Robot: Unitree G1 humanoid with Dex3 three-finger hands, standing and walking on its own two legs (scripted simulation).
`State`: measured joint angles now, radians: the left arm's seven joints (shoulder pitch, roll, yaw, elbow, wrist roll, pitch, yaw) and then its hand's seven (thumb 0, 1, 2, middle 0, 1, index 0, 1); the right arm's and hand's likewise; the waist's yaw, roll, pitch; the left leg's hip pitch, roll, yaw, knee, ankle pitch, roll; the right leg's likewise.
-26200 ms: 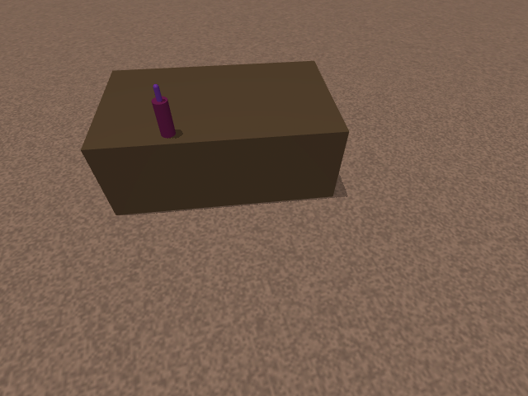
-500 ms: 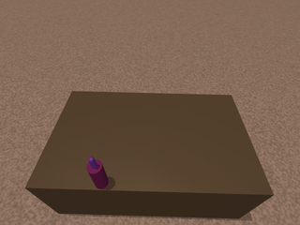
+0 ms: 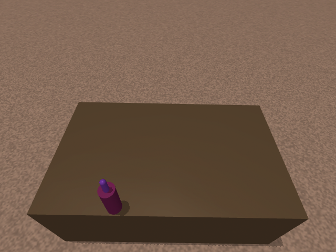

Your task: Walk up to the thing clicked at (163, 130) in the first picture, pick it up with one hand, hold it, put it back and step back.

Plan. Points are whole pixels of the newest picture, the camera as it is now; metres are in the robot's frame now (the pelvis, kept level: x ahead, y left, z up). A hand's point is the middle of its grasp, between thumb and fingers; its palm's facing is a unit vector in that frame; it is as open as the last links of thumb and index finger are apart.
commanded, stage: stand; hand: left
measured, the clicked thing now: (108, 195) +0.37 +0.22 -0.25
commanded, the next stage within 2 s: step back in 1.02 s
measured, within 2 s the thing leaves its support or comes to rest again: neither
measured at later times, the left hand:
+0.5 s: hand out of the picture +0.06 +0.25 -0.16, palm faces -0.02 -0.94 -0.35, open 7.4 cm
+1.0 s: hand out of the picture +0.07 +0.24 -0.16, palm faces -0.01 -0.94 -0.35, open 7.4 cm
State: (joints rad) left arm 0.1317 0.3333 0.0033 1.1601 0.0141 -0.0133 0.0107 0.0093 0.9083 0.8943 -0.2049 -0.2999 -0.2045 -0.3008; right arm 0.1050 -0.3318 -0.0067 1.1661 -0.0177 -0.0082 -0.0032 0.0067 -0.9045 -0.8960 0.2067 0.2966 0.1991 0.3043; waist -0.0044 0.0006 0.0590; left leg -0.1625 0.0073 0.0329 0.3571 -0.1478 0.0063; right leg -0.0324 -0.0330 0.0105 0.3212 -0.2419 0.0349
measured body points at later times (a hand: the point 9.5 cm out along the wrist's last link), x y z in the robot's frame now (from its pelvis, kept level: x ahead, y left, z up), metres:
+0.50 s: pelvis +0.01 +0.00 +0.00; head +0.02 +0.00 +0.45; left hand +0.06 +0.30 -0.14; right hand +0.07 -0.30 -0.14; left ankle +0.03 +0.11 -0.75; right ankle -0.04 -0.14 -0.75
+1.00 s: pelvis +0.01 -0.01 +0.00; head +0.02 -0.01 +0.45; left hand +0.08 +0.29 -0.13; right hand +0.09 -0.31 -0.14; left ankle +0.03 +0.11 -0.75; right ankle -0.04 -0.14 -0.75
